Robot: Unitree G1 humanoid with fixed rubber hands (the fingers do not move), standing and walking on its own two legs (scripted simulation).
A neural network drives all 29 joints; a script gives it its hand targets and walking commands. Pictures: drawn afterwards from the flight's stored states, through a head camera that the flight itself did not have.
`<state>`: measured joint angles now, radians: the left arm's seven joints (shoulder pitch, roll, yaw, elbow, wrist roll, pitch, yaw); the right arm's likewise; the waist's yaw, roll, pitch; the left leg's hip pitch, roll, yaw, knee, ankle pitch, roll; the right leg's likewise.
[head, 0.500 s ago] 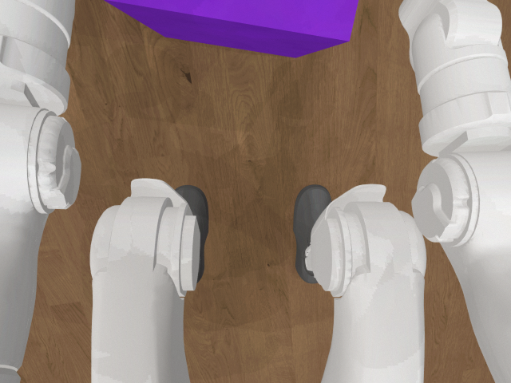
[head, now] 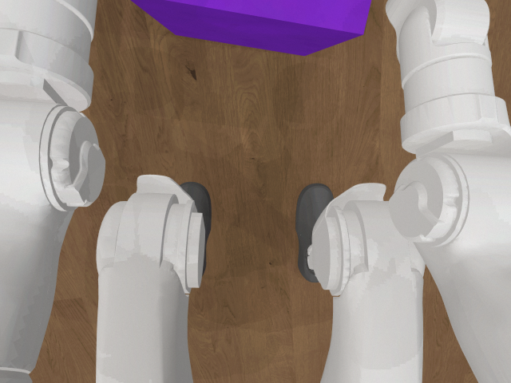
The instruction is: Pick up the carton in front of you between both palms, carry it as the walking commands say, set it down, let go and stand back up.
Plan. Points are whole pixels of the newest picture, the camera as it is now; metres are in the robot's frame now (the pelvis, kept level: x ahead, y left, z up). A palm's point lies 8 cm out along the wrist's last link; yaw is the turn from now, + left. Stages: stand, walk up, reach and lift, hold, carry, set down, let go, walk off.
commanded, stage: reach and lift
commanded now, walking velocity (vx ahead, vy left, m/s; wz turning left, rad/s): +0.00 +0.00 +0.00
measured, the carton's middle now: out of the picture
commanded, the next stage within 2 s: none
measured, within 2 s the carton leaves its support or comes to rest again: leaves its support in 0.16 s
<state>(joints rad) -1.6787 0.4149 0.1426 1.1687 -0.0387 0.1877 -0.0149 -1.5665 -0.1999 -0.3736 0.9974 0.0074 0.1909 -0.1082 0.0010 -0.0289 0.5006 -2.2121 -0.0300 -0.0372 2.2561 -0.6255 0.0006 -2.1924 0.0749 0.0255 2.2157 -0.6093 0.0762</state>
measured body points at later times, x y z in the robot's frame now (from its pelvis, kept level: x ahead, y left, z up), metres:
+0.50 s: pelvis -0.01 -0.01 +0.08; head +0.29 +0.03 +0.41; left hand +0.53 +0.19 +0.00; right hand +0.54 -0.12 -0.01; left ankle +0.10 +0.12 -0.33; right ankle +0.12 -0.14 -0.33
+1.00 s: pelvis +0.02 -0.01 +0.19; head +0.25 +0.02 +0.57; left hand +0.49 +0.18 +0.13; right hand +0.50 -0.12 +0.13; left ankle +0.10 +0.12 -0.33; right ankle +0.11 -0.14 -0.33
